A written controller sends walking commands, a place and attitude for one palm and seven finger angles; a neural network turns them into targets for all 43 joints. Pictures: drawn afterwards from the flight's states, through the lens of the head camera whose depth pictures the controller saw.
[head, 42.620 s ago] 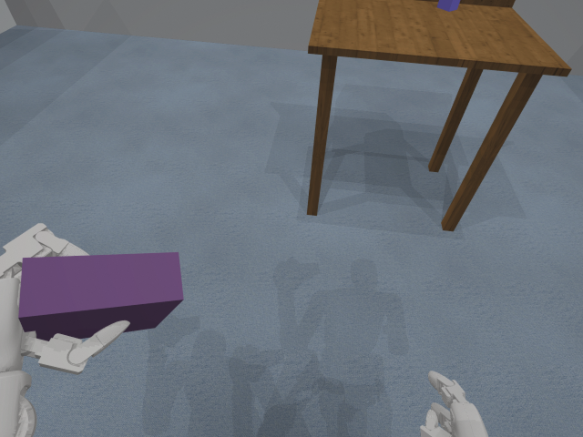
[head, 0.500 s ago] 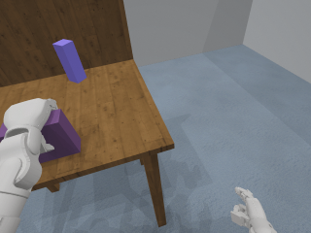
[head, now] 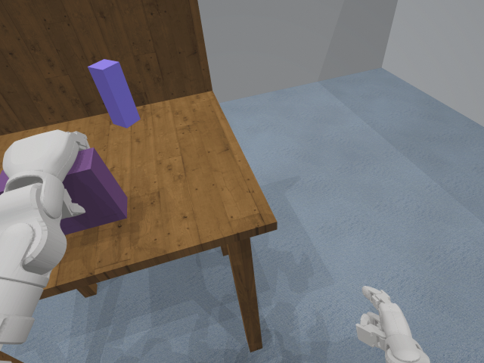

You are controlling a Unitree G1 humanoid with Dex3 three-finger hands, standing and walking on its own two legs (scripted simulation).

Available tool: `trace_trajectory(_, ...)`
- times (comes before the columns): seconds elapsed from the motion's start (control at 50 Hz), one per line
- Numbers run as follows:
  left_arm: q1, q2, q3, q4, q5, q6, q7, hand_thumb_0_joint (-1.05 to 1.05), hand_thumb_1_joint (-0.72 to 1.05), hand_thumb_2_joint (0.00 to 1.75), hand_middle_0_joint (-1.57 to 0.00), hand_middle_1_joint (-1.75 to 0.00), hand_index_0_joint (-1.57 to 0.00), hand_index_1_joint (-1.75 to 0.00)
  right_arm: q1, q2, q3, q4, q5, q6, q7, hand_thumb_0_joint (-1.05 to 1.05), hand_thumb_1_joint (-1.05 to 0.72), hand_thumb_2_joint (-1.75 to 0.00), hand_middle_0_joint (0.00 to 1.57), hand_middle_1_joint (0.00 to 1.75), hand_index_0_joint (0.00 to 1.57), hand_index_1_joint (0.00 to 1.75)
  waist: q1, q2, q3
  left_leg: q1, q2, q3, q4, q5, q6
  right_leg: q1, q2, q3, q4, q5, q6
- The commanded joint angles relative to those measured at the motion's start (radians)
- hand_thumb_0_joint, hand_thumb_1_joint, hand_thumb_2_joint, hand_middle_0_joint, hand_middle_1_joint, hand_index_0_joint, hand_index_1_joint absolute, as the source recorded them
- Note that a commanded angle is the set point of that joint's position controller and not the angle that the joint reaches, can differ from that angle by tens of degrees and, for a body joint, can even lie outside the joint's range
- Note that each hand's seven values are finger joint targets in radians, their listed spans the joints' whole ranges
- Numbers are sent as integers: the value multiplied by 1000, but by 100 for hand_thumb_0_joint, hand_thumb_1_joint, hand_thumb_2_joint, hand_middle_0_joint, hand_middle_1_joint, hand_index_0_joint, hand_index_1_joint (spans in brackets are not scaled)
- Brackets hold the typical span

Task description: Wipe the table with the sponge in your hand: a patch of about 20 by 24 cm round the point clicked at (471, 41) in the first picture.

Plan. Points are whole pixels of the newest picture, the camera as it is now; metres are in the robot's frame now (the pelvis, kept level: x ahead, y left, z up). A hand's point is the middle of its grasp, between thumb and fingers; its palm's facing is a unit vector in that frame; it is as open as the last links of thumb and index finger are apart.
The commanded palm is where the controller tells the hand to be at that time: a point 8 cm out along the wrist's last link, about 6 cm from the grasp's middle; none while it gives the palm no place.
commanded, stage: lift the sponge slowly off the table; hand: left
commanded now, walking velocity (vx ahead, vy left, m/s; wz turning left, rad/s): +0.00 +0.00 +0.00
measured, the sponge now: (76, 203) +0.29 +0.33 +0.14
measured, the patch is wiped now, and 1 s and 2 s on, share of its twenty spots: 1.00 1.00 1.00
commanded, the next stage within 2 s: bring the sponge back beside the body in 0.60 s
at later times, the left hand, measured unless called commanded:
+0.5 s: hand (60, 160) +0.30 +0.32 +0.23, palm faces +0.15 -0.01 -0.99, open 9.3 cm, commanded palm +0.26 +0.33 +0.30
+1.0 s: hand (58, 173) +0.28 +0.30 +0.22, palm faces +0.18 -0.03 -0.98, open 9.3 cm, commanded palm +0.23 +0.32 +0.30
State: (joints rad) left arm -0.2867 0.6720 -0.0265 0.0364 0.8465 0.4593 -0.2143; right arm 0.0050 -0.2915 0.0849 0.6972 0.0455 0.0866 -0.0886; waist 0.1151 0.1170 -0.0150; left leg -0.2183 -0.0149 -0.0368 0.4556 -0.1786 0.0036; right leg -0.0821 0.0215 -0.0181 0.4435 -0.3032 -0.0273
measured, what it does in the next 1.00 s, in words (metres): stands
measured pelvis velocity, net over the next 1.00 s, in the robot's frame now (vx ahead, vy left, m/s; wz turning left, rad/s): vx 0.00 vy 0.00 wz -0.01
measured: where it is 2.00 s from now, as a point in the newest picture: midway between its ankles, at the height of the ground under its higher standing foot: outside the picture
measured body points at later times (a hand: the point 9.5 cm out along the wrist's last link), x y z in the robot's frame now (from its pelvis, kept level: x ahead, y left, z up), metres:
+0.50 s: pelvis +0.00 +0.00 +0.00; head -0.02 -0.05 +0.45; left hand +0.29 +0.31 +0.28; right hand +0.25 -0.20 -0.08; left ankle +0.05 +0.12 -0.74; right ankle -0.04 -0.10 -0.74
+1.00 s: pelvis +0.00 +0.00 +0.00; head -0.03 -0.05 +0.44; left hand +0.26 +0.30 +0.28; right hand +0.25 -0.20 -0.08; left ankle +0.05 +0.12 -0.74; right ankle -0.04 -0.10 -0.74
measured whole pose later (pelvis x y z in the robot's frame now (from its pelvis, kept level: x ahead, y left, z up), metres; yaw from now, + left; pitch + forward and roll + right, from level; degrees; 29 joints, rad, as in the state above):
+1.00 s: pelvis +0.00 +0.00 +0.00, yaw -1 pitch -4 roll +0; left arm -0.22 0.71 0.01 -0.16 0.79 0.49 -0.26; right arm 0.00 -0.29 0.09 0.67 0.05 0.11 -0.06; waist 0.13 0.13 -0.03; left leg -0.23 -0.01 -0.02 0.49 -0.20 0.01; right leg -0.10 0.02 0.00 0.49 -0.32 -0.02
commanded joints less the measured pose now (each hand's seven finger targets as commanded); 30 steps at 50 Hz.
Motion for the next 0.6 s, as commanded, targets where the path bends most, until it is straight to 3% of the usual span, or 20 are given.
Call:
trace_trajectory(0.0,-414,295,144,-190,50,-6,30,0,10,130,-120,-160,-120,-160,-236,-94,-39,-185,4,-56,-17,0,-90,-90,20,30,20,30,-9,-25,-234,119,-38,31,-45,171,32,-12,21,15,-67,235,-17)
trace_trajectory(0.04,-439,278,125,-188,48,-9,27,0,10,130,-120,-160,-120,-160,-236,-91,-37,-185,5,-60,-19,0,-90,-90,20,30,20,30,-11,-21,-226,123,-38,27,-48,159,31,-25,20,11,-72,218,-16)
trace_trajectory(0.08,-457,340,179,-210,56,-18,33,0,10,130,-120,-160,-120,-160,-229,-96,-39,-184,1,-64,-18,0,-90,-90,20,30,20,30,2,-21,-265,128,-35,21,-47,174,30,-1,21,15,-65,225,-23)
trace_trajectory(0.14,-437,329,178,-193,52,-13,33,0,10,130,-120,-160,-120,-160,-230,-91,-36,-183,1,-56,-14,0,-90,-90,20,30,20,30,7,-31,-258,122,-37,26,-45,195,28,5,20,13,-60,253,-21)
trace_trajectory(0.16,-463,336,179,-198,53,-6,36,0,10,130,-120,-160,-120,-160,-230,-95,-38,-181,2,-53,-13,0,-90,-90,20,30,20,30,4,0,-269,128,-35,27,-49,181,25,6,24,20,-65,229,-27)
trace_trajectory(0.22,-461,325,172,-169,52,6,39,0,10,130,-120,-160,-120,-160,-233,-92,-36,-181,3,-55,-7,0,-90,-90,20,30,20,30,13,-23,-258,113,-34,23,-51,188,25,4,20,14,-60,238,-24)
trace_trajectory(0.26,-468,332,176,-209,48,21,32,0,10,130,-120,-160,-120,-160,-243,-96,-39,-189,4,-51,-4,0,-90,-90,20,30,20,30,15,8,-293,128,-35,26,-45,208,25,22,23,22,-54,263,-30)
trace_trajectory(0.28,-469,337,181,-221,49,28,29,0,10,130,-120,-160,-120,-160,-246,-91,-36,-194,4,-54,-1,0,-90,-90,20,30,20,30,24,-16,-304,125,-35,26,-39,223,26,27,18,20,-44,273,-26)
trace_trajectory(0.3,-443,318,166,-191,42,39,23,0,10,130,-120,-160,-120,-160,-248,-88,-35,-190,5,-51,-1,0,-90,-90,20,30,20,30,16,-18,-272,116,-34,30,-36,221,26,14,18,22,-47,282,-23)
trace_trajectory(0.4,-452,306,142,-179,37,61,-8,0,10,130,-120,-160,-120,-160,-248,-91,-33,-195,12,-44,-2,0,-90,-90,20,30,20,30,5,-51,-246,105,-30,27,-41,189,28,-13,17,13,-50,249,-17)
trace_trajectory(0.44,-491,326,142,-169,45,63,-18,0,10,130,-120,-160,-120,-160,-247,-96,-31,-193,10,-42,-5,0,-90,-90,20,30,20,30,1,-57,-233,102,-30,26,-40,178,29,-29,15,14,-54,241,-15)
trace_trajectory(0.46,-501,339,150,-172,43,64,-20,0,10,130,-120,-160,-120,-160,-246,-101,-33,-194,11,-41,-7,0,-90,-90,20,30,20,30,0,-33,-245,108,-29,27,-39,165,28,-26,17,20,-59,228,-19)
trace_trajectory(0.5,-504,349,153,-111,56,60,-27,0,10,130,-120,-160,-120,-160,-239,-96,-30,-184,9,-43,-11,0,-90,-90,20,30,20,30,-2,-71,-222,92,-32,28,-33,157,30,-38,13,21,-57,219,-14)
trace_trajectory(0.58,-562,375,155,-151,64,38,-45,0,10,130,-120,-160,-120,-160,-236,-99,-32,-195,9,-46,-11,0,-90,-90,20,30,20,30,1,-39,-284,104,-35,25,-24,170,30,-14,9,23,-46,238,-17)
